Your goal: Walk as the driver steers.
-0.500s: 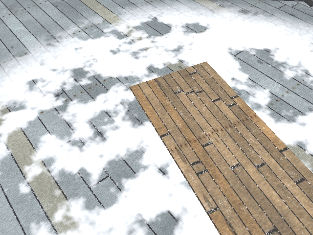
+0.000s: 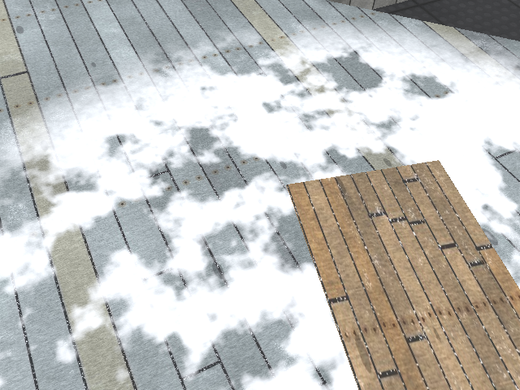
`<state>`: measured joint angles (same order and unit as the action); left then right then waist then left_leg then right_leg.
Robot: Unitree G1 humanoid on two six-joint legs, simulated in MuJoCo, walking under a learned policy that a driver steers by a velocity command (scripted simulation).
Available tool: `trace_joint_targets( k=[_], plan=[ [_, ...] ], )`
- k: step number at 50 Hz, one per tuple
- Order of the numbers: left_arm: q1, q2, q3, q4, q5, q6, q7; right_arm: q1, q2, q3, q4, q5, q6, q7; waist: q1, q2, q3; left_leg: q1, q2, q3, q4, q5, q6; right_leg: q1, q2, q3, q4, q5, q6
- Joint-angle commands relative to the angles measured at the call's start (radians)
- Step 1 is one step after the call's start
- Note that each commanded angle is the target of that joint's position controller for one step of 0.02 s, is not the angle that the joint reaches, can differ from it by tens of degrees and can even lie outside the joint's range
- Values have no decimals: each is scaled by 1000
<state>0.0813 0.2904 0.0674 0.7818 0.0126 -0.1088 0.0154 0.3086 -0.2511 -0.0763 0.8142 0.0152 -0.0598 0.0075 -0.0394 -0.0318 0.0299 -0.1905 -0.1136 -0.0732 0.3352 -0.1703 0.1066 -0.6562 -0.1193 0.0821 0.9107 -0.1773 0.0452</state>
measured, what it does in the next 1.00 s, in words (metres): walks ahead: right foot, then left foot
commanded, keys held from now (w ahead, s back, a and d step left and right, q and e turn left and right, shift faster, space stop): w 0.82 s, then w+e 0.06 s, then e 0.12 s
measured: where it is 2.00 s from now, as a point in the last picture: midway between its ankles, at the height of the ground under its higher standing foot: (239, 296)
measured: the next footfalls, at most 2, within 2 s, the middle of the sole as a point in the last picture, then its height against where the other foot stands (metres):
right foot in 0.24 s outside the picture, level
left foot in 0.76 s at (207, 337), level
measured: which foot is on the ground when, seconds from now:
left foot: down 0.00-0.24, up 0.26-0.74, down 0.76-1.00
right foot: up 0.00-0.22, down 0.24-0.78, up 0.80-1.00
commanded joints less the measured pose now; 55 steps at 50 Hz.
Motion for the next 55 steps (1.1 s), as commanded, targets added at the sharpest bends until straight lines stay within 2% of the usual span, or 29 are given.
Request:
trace_joint_targets(
  k=[1, 4, 8, 10, 11, 12, 13, 14, 15, 16, 17, 18, 19, 22, 28, 31, 34, 36, 38, 39, 40, 41, 42, 43, 44, 46, 49, 52, 55],
  plan=[
    [-39, 37, 4, -61, -3, -5, -5, -13, -161, -37, -67, 3, -12, -19, 5, 101, -34, -51, 195, -122, -117, 253, 132, 80, 47, -52, -220, 216, 14],
    [-127, 35, -4, -82, -17, -21, -24, 44, -156, -33, -40, 2, -12, -25, -41, 124, -17, -33, 217, -144, -128, 129, 109, 145, 74, -60, -350, 357, 1],
    [-155, 83, 4, -100, -20, -33, -48, 85, -162, -34, -15, 1, -1, -30, -38, 129, 9, 164, 305, -221, -45, 196, 100, 79, 75, -37, -426, 223, -56],
    [-100, 104, 12, -90, -15, -37, -51, 77, -176, -38, -17, 1, 7, -31, -4, 144, -5, 222, 316, -226, 32, 388, 80, 133, 96, -62, -450, 119, -93],
    [-7, 124, 24, -63, -11, -38, -49, 60, -171, -35, -22, 0, 11, -29, 48, 139, -62, 223, 281, -199, 134, 548, 64, 265, 124, -90, -483, 135, -121],
    [137, 158, 36, -30, 1, -37, -46, 49, -144, -22, -35, -5, 10, -25, 109, 122, -187, 145, 231, -160, 319, 561, 37, 504, 60, -34, -441, 188, -175],
    [287, 237, 58, -9, 13, -34, -43, 129, -85, -2, -51, -7, 1, -22, 122, -48, -344, -166, 104, -83, 659, 284, -32, 885, -144, 271, -425, 153, -305],
    [350, 215, 57, 30, -7, -24, -55, 200, -55, 12, -37, 5, -11, -20, 115, -268, -403, -423, 12, -80, 884, -401, -66, 1048, -273, 616, -562, -44, -376],
    [318, 135, 33, 24, -31, -21, -55, 110, -148, -6, -46, 19, -18, -17, 136, -155, -274, -533, 70, -128, 969, -386, -55, 972, -248, 589, -599, -203, -329],
    [232, 109, 23, 7, -28, -13, -51, 15, -167, -11, -71, 22, -21, -17, 125, -73, -143, -558, 121, -81, 959, -291, -52, 824, -214, 451, -625, -172, -292],
    [175, 93, 14, -2, -17, -5, -49, -38, -159, -10, -83, 9, -24, -16, 102, -17, -65, -533, 160, -45, 902, -216, -54, 688, -173, 354, -658, -79, -278],
    [149, 78, 8, -6, -8, -6, -47, -47, -146, -14, -88, -4, -25, -13, 74, -18, -33, -503, 194, -33, 842, -171, -57, 607, -142, 296, -680, -3, -269],
    [143, 71, 3, -4, -2, -7, -46, -28, -128, -14, -84, -5, -22, -11, 53, -40, -37, -456, 213, -28, 807, -146, -62, 564, -119, 253, -701, 50, -265],
    [164, 97, 9, 15, -12, -14, -41, -32, -85, -4, -88, -7, -12, -13, 41, -56, -34, -452, 234, 5, 700, -98, -87, 522, -102, 161, -750, 181, -285],
    [235, 136, 18, 53, -27, 4, -23, -226, -51, 15, -139, -8, -23, -2, 95, -34, -4, -425, 209, 53, 335, 213, -111, 528, -47, 6, -776, 264, -243],
    [298, 143, 18, 82, -34, 15, -22, -315, -55, 18, -167, 1, -29, 11, 127, -35, 20, -414, 186, 65, 244, 250, -105, 581, -75, 11, -758, 235, -241],
    [319, 153, 23, 102, -37, 32, -16, -360, -74, 15, -195, 4, -37, 27, 119, -44, 34, -430, 174, 59, 187, 168, -73, 681, -126, 31, -706, 285, -226],
    [300, 172, 29, 103, -38, 42, -11, -306, -105, 3, -186, 2, -41, 31, 73, -60, -2, -332, 147, 78, 158, 102, -44, 717, -135, 25, -628, 446, -205],
    [275, 149, 18, 90, -30, 50, -7, -49, -182, -36, -112, -7, -41, 19, -56, -36, -170, 58, 137, 90, 146, 142, 15, 614, -54, -46, -325, 605, -155],
    [287, 92, -6, 61, 1, 46, -4, 132, -261, -55, -83, -18, -35, 7, -106, 116, -329, 359, 352, -162, 180, 183, 84, 393, 22, -97, 12, 252, -116],
    [416, -5, -33, 60, -20, 22, -15, 138, -299, -57, -65, -18, -31, 17, -26, 369, -429, 606, 521, -617, 41, -33, 237, 35, 180, -38, 289, -403, -77],
    [337, 113, -8, 67, -42, 6, -22, 116, -199, -33, -74, -4, -30, 18, -66, 232, -340, 548, 484, -603, -12, -172, 197, -81, 117, 44, 379, -406, -85],
    [245, 144, 2, 40, -59, -3, -26, 44, -164, -20, -83, -4, -31, 14, -59, 173, -199, 409, 457, -443, -33, -135, 154, -122, 74, 25, 372, -308, -96],
    [205, 130, 1, 38, -54, -1, -21, -23, -147, -13, -91, -13, -32, 14, -26, 87, -131, 269, 419, -336, -62, -41, 130, -78, 29, 5, 327, -218, -91],
    [192, 120, 6, 38, -41, 7, -19, -68, -119, -6, -93, -20, -35, 17, 0, 82, -80, 167, 387, -254, -97, 30, 119, -42, 3, 4, 274, -164, -82],
    [244, 84, 7, 56, -40, 37, -14, -110, -102, -2, -83, -33, -51, 19, 51, 113, -58, 46, 362, -127, -135, 301, 111, 70, -9, 13, 236, -128, -60],
    [242, 55, 8, 41, -30, 63, -4, -128, -127, -10, -55, -40, -61, 7, 82, 105, -42, -13, 352, 37, -132, 626, 111, 74, 16, 10, 155, -58, -22],
    [171, 39, 2, 5, -21, 64, -15, -148, -145, -12, -48, -36, -43, -19, 68, 109, -41, -20, 309, 163, -132, 622, 82, 108, 27, -41, -54, 133, -16],
    [78, 29, -2, -45, -19, 64, -37, -112, -168, -16, -28, -28, -21, -38, 23, 99, -54, 54, 326, 195, -109, 604, 76, 127, 43, -77, -199, 232, -24]
  ],
)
